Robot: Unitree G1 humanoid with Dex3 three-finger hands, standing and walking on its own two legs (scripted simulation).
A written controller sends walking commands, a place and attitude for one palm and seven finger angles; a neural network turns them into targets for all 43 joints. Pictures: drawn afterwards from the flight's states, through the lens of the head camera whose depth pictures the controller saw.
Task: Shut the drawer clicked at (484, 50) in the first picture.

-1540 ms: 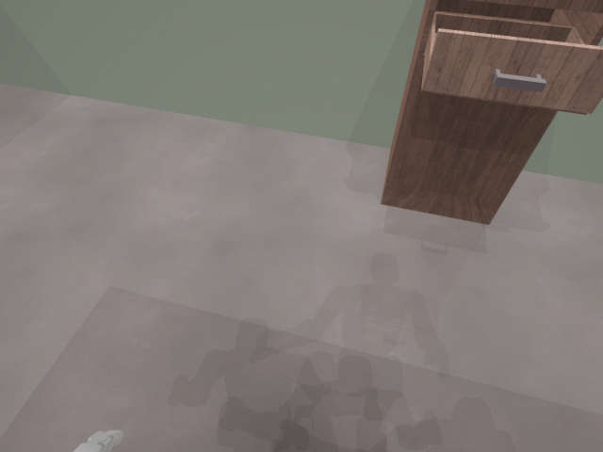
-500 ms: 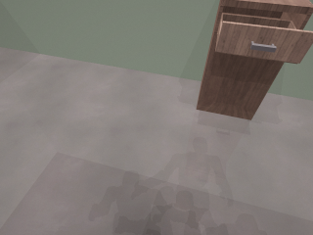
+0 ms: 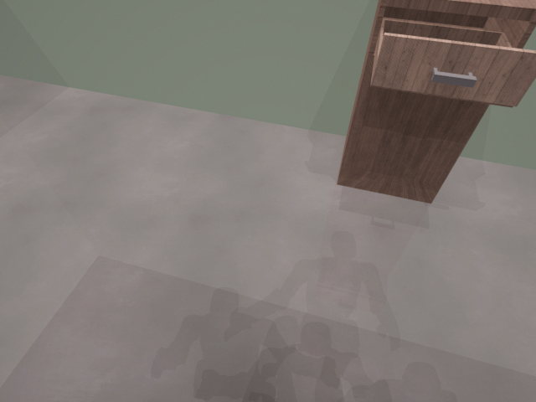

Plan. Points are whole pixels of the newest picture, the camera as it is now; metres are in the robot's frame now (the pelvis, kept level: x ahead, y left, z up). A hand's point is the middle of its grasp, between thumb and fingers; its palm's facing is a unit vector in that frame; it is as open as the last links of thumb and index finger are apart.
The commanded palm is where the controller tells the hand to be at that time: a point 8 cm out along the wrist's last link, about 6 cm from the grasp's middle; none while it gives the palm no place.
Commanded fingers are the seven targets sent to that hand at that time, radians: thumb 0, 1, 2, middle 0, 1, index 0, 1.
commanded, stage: walk to a spot facing it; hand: left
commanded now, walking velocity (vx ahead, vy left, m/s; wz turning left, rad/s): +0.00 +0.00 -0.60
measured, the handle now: (452, 76) +1.00 -0.49 +0.02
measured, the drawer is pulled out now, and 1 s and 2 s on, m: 0.24 0.24 0.24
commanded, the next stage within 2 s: none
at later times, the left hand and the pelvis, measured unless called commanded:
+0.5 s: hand out of the picture +0.07 +0.18 -0.19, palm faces -0.17 -0.95 -0.25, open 7.4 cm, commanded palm none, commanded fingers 0.00 0.90 0.90 -0.20 -0.30 -0.20 -0.30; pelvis -0.02 -0.01 -0.03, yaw -12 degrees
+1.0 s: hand out of the picture +0.14 +0.22 -0.18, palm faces -0.39 -0.89 -0.23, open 7.4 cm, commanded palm none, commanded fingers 0.00 0.90 0.90 -0.20 -0.30 -0.20 -0.30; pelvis -0.02 +0.05 -0.01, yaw -28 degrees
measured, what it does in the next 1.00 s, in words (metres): steps on the spot, turning right: left foot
